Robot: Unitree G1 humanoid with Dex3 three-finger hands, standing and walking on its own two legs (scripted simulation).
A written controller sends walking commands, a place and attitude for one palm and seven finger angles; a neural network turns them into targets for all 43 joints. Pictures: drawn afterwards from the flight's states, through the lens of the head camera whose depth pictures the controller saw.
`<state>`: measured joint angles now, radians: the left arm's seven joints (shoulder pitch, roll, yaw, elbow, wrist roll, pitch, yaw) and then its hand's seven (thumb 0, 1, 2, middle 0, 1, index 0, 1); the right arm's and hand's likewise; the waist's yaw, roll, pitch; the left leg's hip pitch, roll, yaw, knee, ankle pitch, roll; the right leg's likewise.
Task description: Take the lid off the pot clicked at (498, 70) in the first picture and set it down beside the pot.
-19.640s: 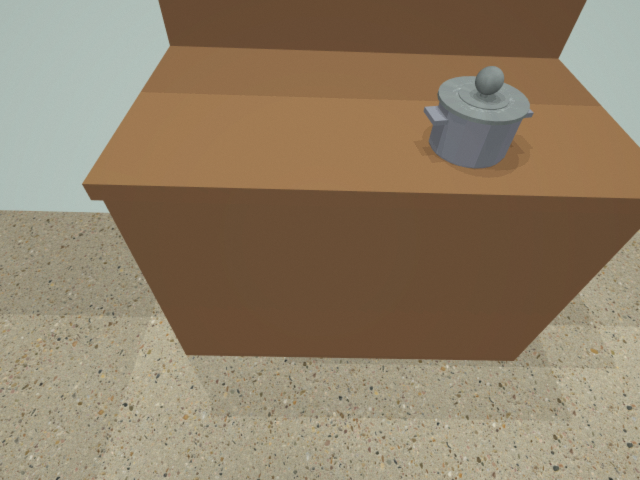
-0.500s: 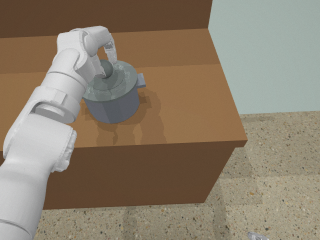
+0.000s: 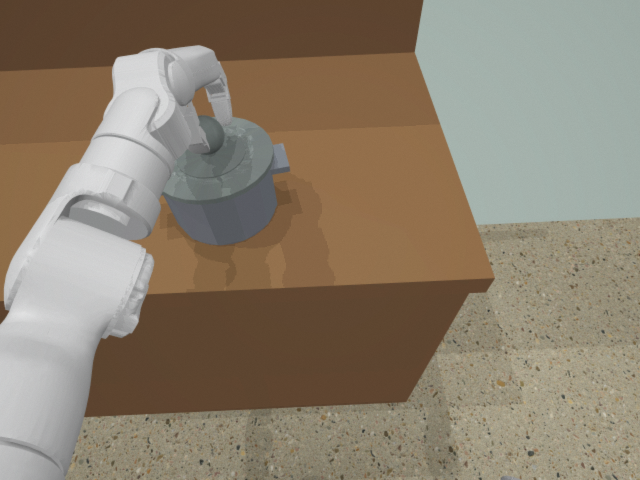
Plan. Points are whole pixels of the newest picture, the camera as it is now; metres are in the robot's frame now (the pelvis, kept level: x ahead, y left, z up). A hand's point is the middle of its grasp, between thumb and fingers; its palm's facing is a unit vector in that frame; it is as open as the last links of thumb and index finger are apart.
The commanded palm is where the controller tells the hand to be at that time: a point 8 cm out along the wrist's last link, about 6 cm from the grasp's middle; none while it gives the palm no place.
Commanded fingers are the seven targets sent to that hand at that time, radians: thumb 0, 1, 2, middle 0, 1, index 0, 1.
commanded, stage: lift the lid straight up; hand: left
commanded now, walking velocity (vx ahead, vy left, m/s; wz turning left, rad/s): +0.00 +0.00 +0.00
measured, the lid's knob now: (204, 135) +0.51 +0.14 +0.15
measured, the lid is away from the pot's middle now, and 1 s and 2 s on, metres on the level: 0.00 0.01 0.01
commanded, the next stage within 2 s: open the fingers wide in 0.50 s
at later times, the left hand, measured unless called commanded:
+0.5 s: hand (184, 85) +0.49 +0.13 +0.23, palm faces -0.29 -0.11 -0.95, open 4.2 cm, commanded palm +0.48 +0.14 +0.30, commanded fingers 0.00 0.66 0.89 -0.89 -1.11 -0.86 -1.11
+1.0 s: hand (177, 78) +0.49 +0.13 +0.25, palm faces -0.25 -0.06 -0.97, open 5.8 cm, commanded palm +0.48 +0.14 +0.30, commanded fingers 0.00 0.17 1.06 -0.82 -0.57 -0.81 -0.57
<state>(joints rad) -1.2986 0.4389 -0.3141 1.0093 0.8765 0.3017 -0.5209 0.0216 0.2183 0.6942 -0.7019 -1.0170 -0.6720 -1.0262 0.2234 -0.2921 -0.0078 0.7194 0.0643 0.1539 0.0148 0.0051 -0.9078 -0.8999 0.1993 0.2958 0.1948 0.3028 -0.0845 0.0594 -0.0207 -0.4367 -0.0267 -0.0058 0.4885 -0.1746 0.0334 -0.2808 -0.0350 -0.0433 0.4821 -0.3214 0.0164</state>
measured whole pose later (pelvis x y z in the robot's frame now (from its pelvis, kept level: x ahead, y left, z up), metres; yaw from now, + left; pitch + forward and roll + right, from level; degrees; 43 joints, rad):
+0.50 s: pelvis +0.00 +0.00 +0.00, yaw +0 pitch +6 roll +0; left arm -1.33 0.47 -0.27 0.94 0.89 0.32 -0.54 0.01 0.63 0.88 -0.88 -1.10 -0.86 -1.11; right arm 0.18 -0.29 0.00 0.69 0.06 0.15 0.02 0.01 -0.91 -0.90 0.20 0.30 0.20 0.30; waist -0.08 0.07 -0.02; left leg -0.40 -0.03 0.00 0.46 -0.17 0.03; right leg -0.25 -0.04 -0.04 0.46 -0.31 0.02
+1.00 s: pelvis +0.00 +0.00 +0.00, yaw +0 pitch +6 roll +0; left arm -1.34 0.47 -0.30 0.93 0.90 0.31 -0.53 0.00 0.38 0.97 -0.85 -0.81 -0.84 -0.81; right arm 0.18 -0.29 0.01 0.70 0.07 0.16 0.01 0.01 -0.91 -0.90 0.20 0.30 0.19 0.30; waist -0.07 0.07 -0.02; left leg -0.40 -0.03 -0.01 0.45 -0.15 0.03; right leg -0.25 -0.03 -0.04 0.46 -0.31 0.01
